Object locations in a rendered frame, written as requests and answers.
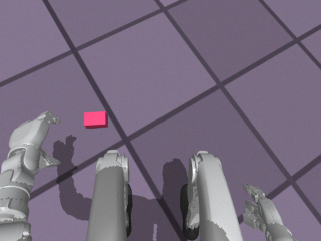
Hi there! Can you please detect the right robot arm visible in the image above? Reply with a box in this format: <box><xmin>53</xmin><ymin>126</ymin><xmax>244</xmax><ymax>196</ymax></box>
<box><xmin>265</xmin><ymin>224</ymin><xmax>298</xmax><ymax>241</ymax></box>

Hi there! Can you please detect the right robot foot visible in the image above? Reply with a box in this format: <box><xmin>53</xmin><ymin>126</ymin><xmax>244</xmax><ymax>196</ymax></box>
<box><xmin>180</xmin><ymin>184</ymin><xmax>199</xmax><ymax>240</ymax></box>

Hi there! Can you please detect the small box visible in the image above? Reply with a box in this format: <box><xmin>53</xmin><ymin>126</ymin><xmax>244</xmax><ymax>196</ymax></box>
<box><xmin>84</xmin><ymin>111</ymin><xmax>108</xmax><ymax>129</ymax></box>

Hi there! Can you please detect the right robot hand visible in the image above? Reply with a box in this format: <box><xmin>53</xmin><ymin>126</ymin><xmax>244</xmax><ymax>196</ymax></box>
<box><xmin>243</xmin><ymin>184</ymin><xmax>283</xmax><ymax>233</ymax></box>

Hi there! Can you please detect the left robot arm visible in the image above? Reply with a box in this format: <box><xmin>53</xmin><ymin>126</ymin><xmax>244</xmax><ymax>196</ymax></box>
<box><xmin>0</xmin><ymin>145</ymin><xmax>41</xmax><ymax>241</ymax></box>

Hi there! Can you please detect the left robot hand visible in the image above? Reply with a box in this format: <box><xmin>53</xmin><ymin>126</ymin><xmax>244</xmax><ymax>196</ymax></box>
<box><xmin>9</xmin><ymin>110</ymin><xmax>61</xmax><ymax>169</ymax></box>

